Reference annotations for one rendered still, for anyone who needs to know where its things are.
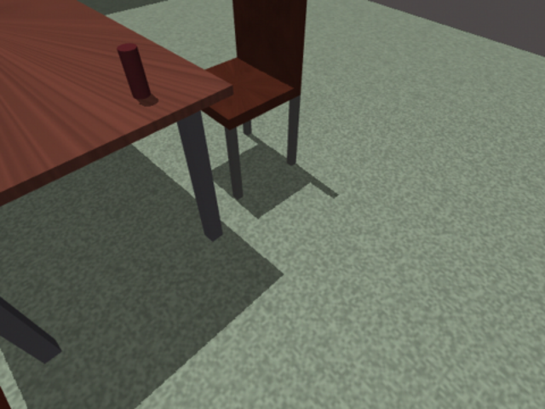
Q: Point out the can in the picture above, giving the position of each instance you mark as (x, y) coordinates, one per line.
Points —
(134, 71)

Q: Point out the table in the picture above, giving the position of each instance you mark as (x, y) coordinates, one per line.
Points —
(65, 102)

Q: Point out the chair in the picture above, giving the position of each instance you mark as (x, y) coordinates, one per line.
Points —
(266, 73)

